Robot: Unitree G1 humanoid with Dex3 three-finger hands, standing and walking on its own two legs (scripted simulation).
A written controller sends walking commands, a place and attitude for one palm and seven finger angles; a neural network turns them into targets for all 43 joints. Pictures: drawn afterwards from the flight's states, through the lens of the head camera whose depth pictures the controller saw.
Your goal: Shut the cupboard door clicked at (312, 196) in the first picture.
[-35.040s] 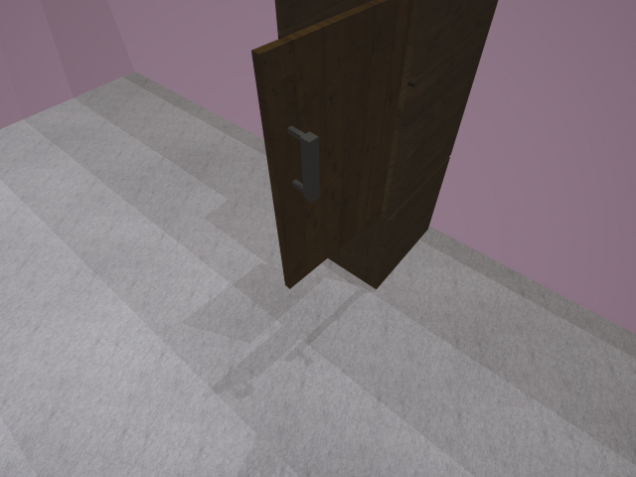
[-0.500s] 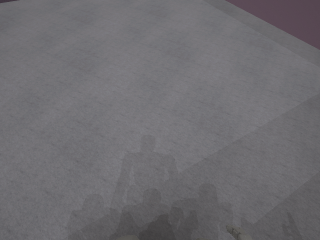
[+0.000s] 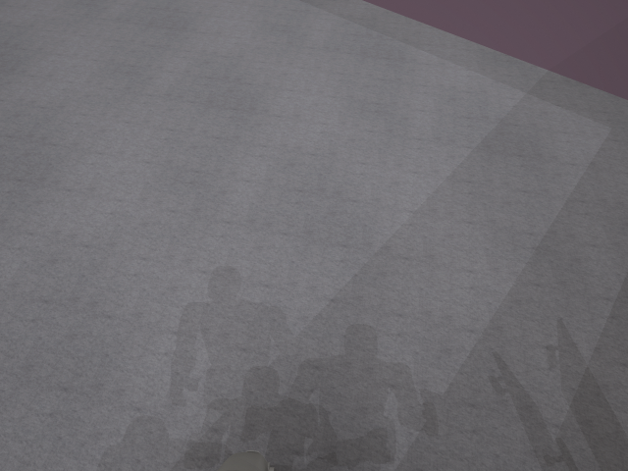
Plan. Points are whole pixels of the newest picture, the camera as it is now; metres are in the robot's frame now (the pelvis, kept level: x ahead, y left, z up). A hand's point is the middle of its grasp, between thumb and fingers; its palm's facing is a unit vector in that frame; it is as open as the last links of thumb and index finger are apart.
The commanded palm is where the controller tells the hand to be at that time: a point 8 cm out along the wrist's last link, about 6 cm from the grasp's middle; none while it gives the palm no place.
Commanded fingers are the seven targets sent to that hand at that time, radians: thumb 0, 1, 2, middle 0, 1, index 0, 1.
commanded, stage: turn to face it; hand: left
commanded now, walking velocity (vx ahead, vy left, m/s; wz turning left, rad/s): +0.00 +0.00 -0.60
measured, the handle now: out of the picture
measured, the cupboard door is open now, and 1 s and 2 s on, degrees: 49 49 49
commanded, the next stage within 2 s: none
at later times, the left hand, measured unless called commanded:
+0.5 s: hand (208, 419) +0.20 +0.18 -0.16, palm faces -0.31 -0.91 -0.27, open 7.4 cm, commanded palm none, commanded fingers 0.00 0.90 0.90 -0.20 -0.30 -0.20 -0.30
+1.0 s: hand (231, 393) +0.25 +0.16 -0.18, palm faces -0.52 -0.83 -0.20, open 7.4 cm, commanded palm none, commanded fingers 0.00 0.90 0.90 -0.20 -0.30 -0.20 -0.30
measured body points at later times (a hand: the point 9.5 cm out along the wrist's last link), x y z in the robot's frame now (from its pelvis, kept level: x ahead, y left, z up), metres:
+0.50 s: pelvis +0.02 +0.00 -0.02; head +0.07 -0.02 +0.43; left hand +0.22 +0.23 -0.14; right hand -0.02 -0.26 -0.16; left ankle +0.03 +0.14 -0.74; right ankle -0.03 -0.10 -0.74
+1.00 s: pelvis +0.07 +0.02 +0.00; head +0.13 +0.02 +0.44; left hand +0.27 +0.20 -0.16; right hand +0.01 -0.24 -0.12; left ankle +0.13 +0.11 -0.74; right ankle -0.05 -0.06 -0.66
